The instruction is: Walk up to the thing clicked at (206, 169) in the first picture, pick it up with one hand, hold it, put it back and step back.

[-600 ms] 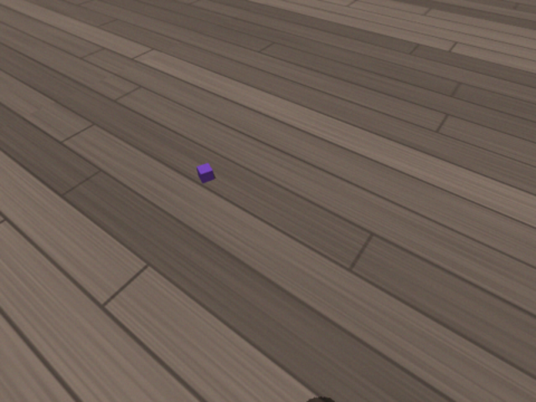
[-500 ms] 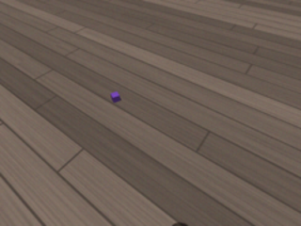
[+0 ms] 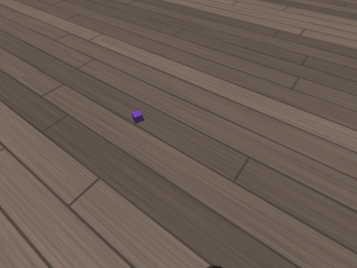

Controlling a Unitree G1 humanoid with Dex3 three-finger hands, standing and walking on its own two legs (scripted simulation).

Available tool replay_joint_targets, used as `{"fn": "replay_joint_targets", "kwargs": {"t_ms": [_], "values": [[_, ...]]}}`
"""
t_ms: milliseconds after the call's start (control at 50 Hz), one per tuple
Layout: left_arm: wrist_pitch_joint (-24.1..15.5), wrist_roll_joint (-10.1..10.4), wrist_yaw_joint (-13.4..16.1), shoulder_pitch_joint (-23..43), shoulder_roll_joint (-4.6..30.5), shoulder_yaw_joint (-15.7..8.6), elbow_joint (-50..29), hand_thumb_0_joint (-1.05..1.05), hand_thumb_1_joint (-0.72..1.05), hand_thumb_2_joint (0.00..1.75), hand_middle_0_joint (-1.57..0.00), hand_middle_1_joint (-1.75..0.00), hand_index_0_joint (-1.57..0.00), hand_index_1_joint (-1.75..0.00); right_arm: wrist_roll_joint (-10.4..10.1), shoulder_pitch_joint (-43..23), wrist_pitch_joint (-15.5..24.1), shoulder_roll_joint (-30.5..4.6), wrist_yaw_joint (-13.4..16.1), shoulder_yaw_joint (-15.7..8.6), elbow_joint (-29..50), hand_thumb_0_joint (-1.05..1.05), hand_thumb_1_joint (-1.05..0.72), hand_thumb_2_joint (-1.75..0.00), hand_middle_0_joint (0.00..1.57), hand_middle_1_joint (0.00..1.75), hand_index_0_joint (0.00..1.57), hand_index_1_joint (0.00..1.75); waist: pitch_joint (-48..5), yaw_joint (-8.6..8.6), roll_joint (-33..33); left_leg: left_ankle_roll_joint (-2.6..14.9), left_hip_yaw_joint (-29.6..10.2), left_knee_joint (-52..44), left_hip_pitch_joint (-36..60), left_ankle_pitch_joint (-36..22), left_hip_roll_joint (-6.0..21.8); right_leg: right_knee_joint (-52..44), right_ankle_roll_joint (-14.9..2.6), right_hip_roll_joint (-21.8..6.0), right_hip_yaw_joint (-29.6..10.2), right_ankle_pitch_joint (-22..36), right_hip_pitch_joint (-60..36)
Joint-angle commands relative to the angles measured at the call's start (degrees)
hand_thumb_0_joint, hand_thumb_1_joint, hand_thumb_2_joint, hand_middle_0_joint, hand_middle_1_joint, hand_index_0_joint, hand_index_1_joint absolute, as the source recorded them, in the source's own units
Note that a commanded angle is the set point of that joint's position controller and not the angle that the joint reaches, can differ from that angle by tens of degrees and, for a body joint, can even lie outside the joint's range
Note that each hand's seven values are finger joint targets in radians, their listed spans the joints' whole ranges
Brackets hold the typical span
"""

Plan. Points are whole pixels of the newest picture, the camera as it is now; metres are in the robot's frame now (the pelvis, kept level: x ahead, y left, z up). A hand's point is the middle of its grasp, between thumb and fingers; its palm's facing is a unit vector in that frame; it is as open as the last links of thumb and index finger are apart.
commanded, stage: stand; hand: left
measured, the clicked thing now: (137, 116) +1.34 +0.34 -0.75
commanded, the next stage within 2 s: walk up in 0.52 s
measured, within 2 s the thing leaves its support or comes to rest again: neither
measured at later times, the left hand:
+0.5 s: hand out of the picture +0.07 +0.25 -0.16, palm faces -0.03 -0.94 -0.34, open 7.4 cm
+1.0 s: hand out of the picture +0.13 +0.36 -0.18, palm faces +0.03 -0.93 -0.35, open 7.4 cm
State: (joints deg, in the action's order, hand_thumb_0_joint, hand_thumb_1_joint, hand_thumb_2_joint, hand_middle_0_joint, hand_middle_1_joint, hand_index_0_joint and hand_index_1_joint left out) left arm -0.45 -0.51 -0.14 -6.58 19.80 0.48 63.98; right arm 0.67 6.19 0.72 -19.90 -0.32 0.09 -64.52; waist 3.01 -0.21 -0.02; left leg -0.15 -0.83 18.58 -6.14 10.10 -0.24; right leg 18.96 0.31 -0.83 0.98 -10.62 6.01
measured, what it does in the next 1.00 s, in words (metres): walks ahead: left foot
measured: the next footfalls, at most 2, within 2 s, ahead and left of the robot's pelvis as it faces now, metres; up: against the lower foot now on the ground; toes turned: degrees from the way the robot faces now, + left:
left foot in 0.86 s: +0.19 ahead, +0.19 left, +0.00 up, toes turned +8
right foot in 1.30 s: +0.44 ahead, -0.08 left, +0.00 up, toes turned -1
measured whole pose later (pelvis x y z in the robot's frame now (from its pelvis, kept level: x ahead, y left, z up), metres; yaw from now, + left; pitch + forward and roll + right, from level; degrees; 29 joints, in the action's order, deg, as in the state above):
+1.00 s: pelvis +0.12 +0.07 -0.02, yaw +4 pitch -3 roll +1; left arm -0.9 -0.9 -3.2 -16.6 26.3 -3.3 57.3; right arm 1.4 14.1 4.4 -23.4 -3.5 -5.2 -53.4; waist 3.8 -0.4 3.9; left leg 1.7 4.5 32.7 -15.5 14.7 0.7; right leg 61.6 -3.0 -1.6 -3.2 -24.4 19.4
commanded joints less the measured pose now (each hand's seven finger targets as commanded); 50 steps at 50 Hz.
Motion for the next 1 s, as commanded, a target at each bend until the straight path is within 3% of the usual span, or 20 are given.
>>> {"fn": "replay_joint_targets", "kwargs": {"t_ms": [0,480,500,520,560,580,600,620,640,660,700,780,800,820,840,860,880,900,940,980], "values": [[-1.4,0.0,0.7,2.0,12.1,-2.4,-3.6,0.00,0.90,0.90,-0.20,-0.30,-0.20,-0.30,-0.3,-2.1,1.3,-12.0,0.9,-2.0,3.5,0.00,-0.90,-0.90,0.20,0.30,0.20,0.30,-4.1,0.07,-0.2,1.60,-5.4,-2.9,-0.5,-8.5,7.4,-2.8,-1.69,-6.7,-5.2,7.4,-1.3],[-1.4,0.0,0.7,1.8,12.6,-2.5,-3.6,0.00,0.90,0.90,-0.20,-0.30,-0.20,-0.30,-0.2,-1.8,1.1,-11.9,0.9,-2.1,3.5,0.00,-0.90,-0.90,0.20,0.30,0.20,0.30,-4.5,0.10,0.3,1.46,-5.1,-3.1,0.4,-7.5,7.3,-3.3,-1.99,-6.9,-5.6,7.1,-1.0],[-2.3,-0.9,-1.0,-1.5,18.0,-6.5,-6.3,0.00,0.90,0.90,-0.20,-0.30,-0.20,-0.30,0.6,3.1,2.1,-17.0,-0.7,-5.8,6.1,0.00,-0.90,-0.90,0.20,0.30,0.20,0.30,-10.1,0.16,0.3,6.01,-7.3,1.1,-0.7,22.7,5.4,2.7,-3.96,-3.7,-3.5,-20.5,-2.7],[-2.5,-1.3,-1.6,-2.0,17.4,-6.7,-6.0,0.00,0.90,0.90,-0.20,-0.30,-0.20,-0.30,1.1,1.7,2.0,-17.7,-1.4,-6.2,6.5,0.00,-0.90,-0.90,0.20,0.30,0.20,0.30,-5.0,-0.82,-2.4,7.18,-10.0,1.0,-7.2,30.7,6.6,5.3,-4.87,-4.7,-5.1,-26.9,1.4],[-2.9,-1.5,-2.3,-3.1,16.5,-7.3,-7.5,0.00,0.90,0.90,-0.20,-0.30,-0.20,-0.30,1.3,-2.7,2.0,-15.3,-2.1,-6.3,9.6,0.00,-0.90,-0.90,0.20,0.30,0.20,0.30,3.3,-3.00,-0.6,7.11,-10.4,5.7,-18.7,28.6,6.4,4.1,-6.91,-7.4,-10.0,-29.5,4.2],[-3.3,-1.5,-2.2,-6.4,17.0,-7.7,-7.1,0.00,0.90,0.90,-0.20,-0.30,-0.20,-0.30,1.3,-5.1,2.2,-13.6,-2.4,-6.0,11.2,0.00,-0.90,-0.90,0.20,0.30,0.20,0.30,4.7,-4.95,3.0,5.22,-6.7,11.0,-26.4,22.2,4.2,-1.2,-9.00,-10.4,-15.2,-29.9,-2.3],[-3.8,-1.7,-2.0,-10.8,19.5,-8.6,-6.1,0.00,0.90,0.90,-0.20,-0.30,-0.20,-0.30,1.1,-8.6,2.4,-12.0,-2.4,-5.8,12.8,0.00,-0.90,-0.90,0.20,0.30,0.20,0.30,4.5,-7.82,10.1,2.84,1.2,22.0,-36.1,16.0,-0.3,-10.3,-12.56,-17.5,-24.1,-31.6,-11.9],[-4.2,-2.0,-1.8,-12.0,21.4,-9.1,-7.3,0.00,0.90,0.90,-0.20,-0.30,-0.20,-0.30,1.6,-7.8,2.6,-12.3,-2.1,-5.9,13.3,0.00,-0.90,-0.90,0.20,0.30,0.20,0.30,3.6,-8.12,8.2,2.33,-3.0,28.3,-39.0,17.4,2.3,-13.4,-15.19,-23.9,-29.9,-28.7,-13.5],[-4.2,-1.7,-1.9,-10.0,21.0,-9.1,-8.4,0.00,0.90,0.90,-0.20,-0.30,-0.20,-0.30,1.6,-6.1,2.7,-14.3,-2.2,-6.6,12.9,0.00,-0.90,-0.90,0.20,0.30,0.20,0.30,3.1,-6.48,4.3,2.01,-4.9,31.1,-36.7,15.9,3.5,-13.9,-15.38,-23.3,-29.0,-30.7,-11.1],[-4.3,-1.8,-2.0,-6.7,20.4,-9.1,-10.0,0.00,0.90,0.90,-0.20,-0.30,-0.20,-0.30,1.2,-2.9,2.7,-15.5,-2.8,-7.0,12.5,0.00,-0.90,-0.90,0.20,0.30,0.20,0.30,2.3,-4.08,3.8,1.65,-4.8,31.4,-33.9,14.5,4.8,-13.8,-14.78,-21.0,-25.0,-31.5,-9.3],[-4.4,-1.9,-2.1,-2.2,20.6,-9.0,-12.4,0.00,0.90,0.90,-0.20,-0.30,-0.20,-0.30,1.0,0.2,2.8,-15.5,-3.7,-7.4,12.3,0.00,-0.90,-0.90,0.20,0.30,0.20,0.30,3.9,-1.88,8.0,0.77,-3.3,26.2,-28.0,14.6,7.0,-12.8,-13.18,-18.9,-16.4,-26.3,-3.6],[-4.2,-1.7,-3.0,-0.9,19.8,-8.4,-13.9,0.00,0.90,0.90,-0.20,-0.30,-0.20,-0.30,1.2,3.5,3.1,-13.9,-4.6,-8.1,12.3,0.00,-0.90,-0.90,0.20,0.30,0.20,0.30,2.8,0.40,8.3,0.56,2.6,15.5,-12.4,4.3,4.3,-6.1,-9.90,-12.3,-3.5,-16.2,6.4],[-3.9,-1.4,-3.2,-0.8,19.5,-8.3,-14.2,0.00,0.90,0.90,-0.20,-0.30,-0.20,-0.30,1.2,7.3,3.2,-13.7,-4.5,-8.3,11.4,0.00,-0.90,-0.90,0.20,0.30,0.20,0.30,1.3,2.21,6.4,0.35,4.9,12.2,-4.5,-0.9,2.9,-1.8,-9.10,-11.0,-1.0,-16.1,10.8],[-3.8,-1.4,-3.4,-1.0,18.1,-7.7,-14.6,0.00,0.90,0.90,-0.20,-0.30,-0.20,-0.30,1.4,12.1,3.4,-14.7,-4.0,-9.1,10.2,0.00,-0.90,-0.90,0.20,0.30,0.20,0.30,-1.7,4.92,3.1,1.03,6.6,10.9,4.9,0.1,1.2,6.1,-8.40,-9.4,1.6,-9.5,14.4],[-3.4,-1.5,-3.5,-4.5,15.6,-6.8,-14.4,0.00,0.90,0.90,-0.20,-0.30,-0.20,-0.30,1.7,17.6,3.8,-17.0,-3.3,-10.3,8.6,0.00,-0.90,-0.90,0.20,0.30,0.20,0.30,-5.9,6.75,-4.9,2.29,5.3,10.6,16.1,6.2,0.1,20.7,-7.35,-6.1,4.4,-6.1,20.6],[-3.2,-1.3,-3.5,-6.6,10.8,-5.5,-15.5,0.00,0.90,0.90,-0.20,-0.30,-0.20,-0.30,2.5,23.7,4.0,-22.3,-2.3,-11.6,8.5,0.00,-0.90,-0.90,0.20,0.30,0.20,0.30,-7.3,9.20,-20.1,6.30,-14.9,1.1,20.4,25.2,11.8,40.2,-4.70,0.8,5.4,-21.5,31.6],[-3.2,-0.6,-2.8,-5.1,13.9,-6.1,-16.2,0.00,0.90,0.90,-0.20,-0.30,-0.20,-0.30,1.4,20.7,4.5,-26.8,-2.3,-11.6,11.2,0.00,-0.90,-0.90,0.20,0.30,0.20,0.30,-7.1,8.35,-16.6,12.69,-41.8,-10.7,12.9,38.5,23.1,47.5,-4.05,3.6,-4.4,-23.6,34.5],[-3.2,-0.7,-2.3,-3.3,18.3,-6.2,-16.0,0.00,0.90,0.90,-0.20,-0.30,-0.20,-0.30,-0.1,15.6,4.4,-26.2,-2.2,-11.5,12.7,0.00,-0.90,-0.90,0.20,0.30,0.20,0.30,-3.0,6.40,-8.6,14.68,-41.2,-11.8,6.9,37.7,25.0,50.2,-4.46,-0.1,-9.5,-19.2,34.0],[-3.2,0.6,-2.4,-9.0,18.4,-6.2,-12.8,0.00,0.90,0.90,-0.20,-0.30,-0.20,-0.30,-0.1,9.7,4.8,-20.9,-1.7,-9.2,15.3,0.00,-0.90,-0.90,0.20,0.30,0.20,0.30,-0.1,1.21,-3.8,12.76,-24.2,-6.2,4.5,24.1,19.9,47.1,-3.36,-4.1,-9.5,-11.5,32.8],[-3.0,0.1,-3.0,-10.9,18.2,-6.4,-11.4,0.00,0.90,0.90,-0.20,-0.30,-0.20,-0.30,-0.4,10.1,5.4,-18.8,-1.5,-8.1,15.5,0.00,-0.90,-0.90,0.20,0.30,0.20,0.30,1.9,0.49,-5.5,10.82,-14.7,-7.3,-1.9,14.4,16.7,41.4,-1.84,-5.3,-7.8,-7.8,27.7]]}}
